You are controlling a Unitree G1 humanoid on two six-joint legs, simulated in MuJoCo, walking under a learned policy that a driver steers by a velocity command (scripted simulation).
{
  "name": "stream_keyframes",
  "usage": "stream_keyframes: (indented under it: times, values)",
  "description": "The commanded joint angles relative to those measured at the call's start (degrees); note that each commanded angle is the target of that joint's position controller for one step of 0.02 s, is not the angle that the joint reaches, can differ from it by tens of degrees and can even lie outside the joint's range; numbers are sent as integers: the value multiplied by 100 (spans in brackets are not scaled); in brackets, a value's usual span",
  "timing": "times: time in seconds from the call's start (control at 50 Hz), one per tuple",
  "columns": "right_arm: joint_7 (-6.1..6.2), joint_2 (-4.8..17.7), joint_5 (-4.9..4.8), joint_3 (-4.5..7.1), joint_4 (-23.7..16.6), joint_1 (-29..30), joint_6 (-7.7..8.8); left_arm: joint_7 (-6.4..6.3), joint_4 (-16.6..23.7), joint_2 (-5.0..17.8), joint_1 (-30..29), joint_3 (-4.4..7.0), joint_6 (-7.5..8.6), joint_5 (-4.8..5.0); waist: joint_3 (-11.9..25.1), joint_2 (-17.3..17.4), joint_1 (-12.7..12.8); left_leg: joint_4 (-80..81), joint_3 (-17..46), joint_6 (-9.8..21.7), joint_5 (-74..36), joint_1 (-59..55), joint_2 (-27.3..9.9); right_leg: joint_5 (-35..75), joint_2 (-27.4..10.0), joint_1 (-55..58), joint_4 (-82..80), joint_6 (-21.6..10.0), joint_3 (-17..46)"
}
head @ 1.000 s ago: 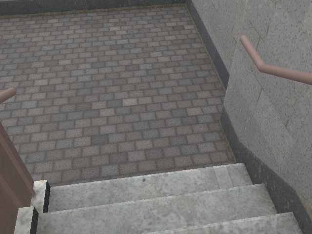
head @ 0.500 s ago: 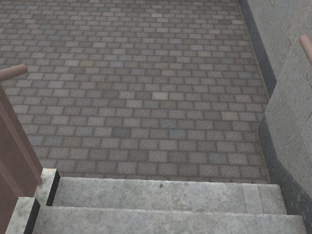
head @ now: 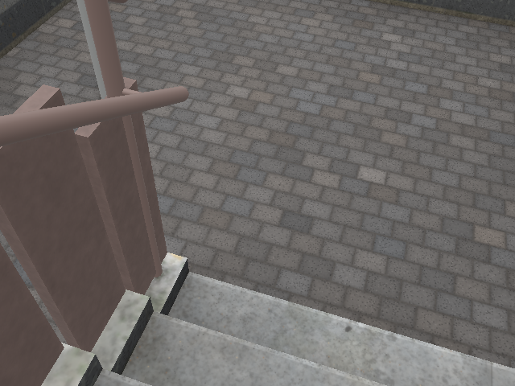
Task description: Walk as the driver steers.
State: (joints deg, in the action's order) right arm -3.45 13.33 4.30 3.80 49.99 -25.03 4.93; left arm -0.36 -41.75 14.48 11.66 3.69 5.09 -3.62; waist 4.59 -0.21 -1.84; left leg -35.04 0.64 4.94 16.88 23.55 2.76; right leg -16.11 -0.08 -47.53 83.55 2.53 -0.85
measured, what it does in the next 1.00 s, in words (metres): goes down: right foot, then left foot 0.17 m lower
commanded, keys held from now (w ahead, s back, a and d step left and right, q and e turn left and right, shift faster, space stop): w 0.26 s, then no key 0.48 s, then w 0.26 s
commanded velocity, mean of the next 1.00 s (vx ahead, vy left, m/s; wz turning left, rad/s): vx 0.21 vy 0.00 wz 0.09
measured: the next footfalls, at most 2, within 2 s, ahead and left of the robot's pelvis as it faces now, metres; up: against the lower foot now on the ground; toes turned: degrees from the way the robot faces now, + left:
right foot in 0.28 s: +0.04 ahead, -0.12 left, +0.00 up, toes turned +1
left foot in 0.70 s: +0.37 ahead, +0.06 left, -0.17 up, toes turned +4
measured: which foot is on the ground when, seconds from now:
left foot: down 0.00-0.30, up 0.32-0.68, down 0.70-1.00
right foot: up 0.00-0.26, down 0.28-0.70, up 0.72-1.00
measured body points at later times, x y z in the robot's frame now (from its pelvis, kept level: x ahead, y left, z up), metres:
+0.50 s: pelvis +0.12 -0.04 -0.06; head +0.11 -0.03 +0.39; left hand +0.07 +0.19 -0.21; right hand +0.28 -0.26 -0.17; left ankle +0.24 +0.08 -0.67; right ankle +0.00 -0.12 -0.73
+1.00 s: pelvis +0.24 -0.01 -0.18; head +0.22 +0.01 +0.27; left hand +0.34 +0.22 -0.32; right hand +0.21 -0.24 -0.32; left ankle +0.33 +0.05 -0.90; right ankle +0.32 -0.16 -0.77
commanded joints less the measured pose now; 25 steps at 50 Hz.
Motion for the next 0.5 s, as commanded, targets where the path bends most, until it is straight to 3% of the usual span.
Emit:
stream_keyframes:
  times: [0.02,0.04,0.06,0.08,0.1,0.12,0.14,0.16,0.22,0.24,0.26,0.28,0.3,0.32,0.34,0.36,0.38,0.4,0.42,0.44,0.46,0.48,0.5]
  values:
    - [-82,385,-126,33,386,-1030,107,225,-174,184,796,-52,-153,-194,-473,448,-81,1137,2217,1163,1010,-579,-1472,22,-333,-928,-425,29,325]
    - [-73,323,-158,-9,478,-1023,110,209,-95,133,470,-116,-182,-162,-342,521,-227,1052,2539,1199,1263,-1121,-1593,-44,-413,-1228,-872,56,448]
    - [-66,291,-99,-56,434,-737,134,209,-104,157,379,-119,-153,-195,-91,460,-160,875,2446,1198,1074,-761,-1527,74,-356,-653,-1033,29,325]
    - [-81,401,-96,-55,315,-393,163,210,-149,219,243,-104,-126,-182,-69,534,-99,864,2278,1233,940,-311,-1378,-24,-311,-91,-1183,2,176]
    - [-116,559,-137,-30,229,-166,190,198,-226,311,304,-94,-91,-169,-90,746,-15,813,2139,1250,899,179,-1244,-298,-204,422,-1152,9,-30]
    - [-60,649,-64,0,228,55,186,219,-474,445,792,-88,-48,-224,-37,753,78,593,2179,1206,846,499,-1206,-162,-162,886,-690,8,-34]
    - [-42,677,-35,-9,267,-34,185,217,-538,424,876,-89,-17,-257,-106,587,67,406,2258,1270,689,528,-1219,-420,-112,904,-607,22,-52]
    - [-65,741,-150,0,328,-240,213,167,-386,324,457,-109,-3,-170,-193,428,-101,374,2353,1409,583,166,-1233,-1298,-31,641,-1271,76,-163]
    - [-20,771,-173,35,361,-307,231,51,-502,24,395,-262,27,5,-200,664,-293,26,2838,1627,-257,-437,-1408,-1941,-15,752,-2276,158,-199]
    - [-13,828,-169,64,278,-65,209,43,-663,14,727,-285,77,35,-243,611,-188,-172,2822,1685,-500,-314,-1336,-1849,123,1126,-2634,168,-326]
    - [-51,980,-137,106,205,252,174,41,-920,27,1407,-269,146,61,-276,417,158,-515,2548,1711,-658,237,-1189,-1493,331,2109,-3113,147,-604]
    - [-159,1048,-50,155,59,805,141,49,-1288,133,2385,-199,226,122,-338,82,664,-1295,1947,1580,-1366,1222,-856,-1048,518,3627,-3732,131,-808]
    - [-279,756,4,161,-42,1167,182,22,-1661,536,3536,-28,332,127,-190,-636,1099,-3388,1192,995,-1921,2694,-194,541,188,5229,-4026,-326,315]
    - [-360,-122,-42,-12,-284,911,267,87,-1540,1349,3574,82,462,-24,36,-1551,701,-5046,637,259,2026,4309,935,4327,-1213,5988,-4742,-1765,3098]
    - [-288,-53,-210,-7,-735,1710,282,248,-1517,1227,3788,139,422,-235,-590,-487,1015,-5237,1332,57,2360,5987,943,4927,-1980,6216,-4909,-2389,4411]
    - [-142,16,-247,-10,-751,1998,204,345,-1423,928,3073,141,332,-96,-890,-99,706,-5178,1460,-157,1961,6568,496,4648,-2162,5987,-4754,-2463,4002]
    - [-22,159,-241,19,-569,1666,77,416,-1203,381,2039,-18,227,67,-534,19,202,-5229,1231,-349,1262,6063,80,4390,-1911,5182,-4527,-2197,3379]
    - [-7,221,-189,7,-227,1143,13,442,-922,-234,1145,-188,146,203,-379,332,-221,-4885,1083,-563,430,5250,-240,4414,-1594,4084,-4312,-1810,2715]
    - [-79,-103,114,-199,136,272,-61,373,-751,-421,507,-249,102,173,-219,197,-697,-4460,731,-646,-994,3802,-465,4209,-998,2590,-4255,-1233,1833]
    - [-194,-115,217,-225,265,6,-77,331,-469,-74,133,-203,100,204,-306,-79,-838,-4685,185,-685,-1876,2135,-450,3702,-569,793,-4273,-992,1248]
    - [-281,58,233,-262,143,414,-46,176,-519,98,343,-183,174,69,-409,-9,-445,-4657,213,-777,-2747,2021,-475,2373,-399,403,-4437,-1022,1101]
    - [-304,261,298,-248,34,725,-56,43,-514,288,646,-159,280,118,-296,6,-138,-3675,87,-695,-3433,2388,-518,1690,-207,1091,-4343,-1089,791]
    - [-309,320,273,-261,-74,1391,-62,-60,-856,223,1395,-200,370,142,-481,-80,275,-3118,143,-702,-3636,2897,-716,1472,-302,1818,-4048,-1112,1009]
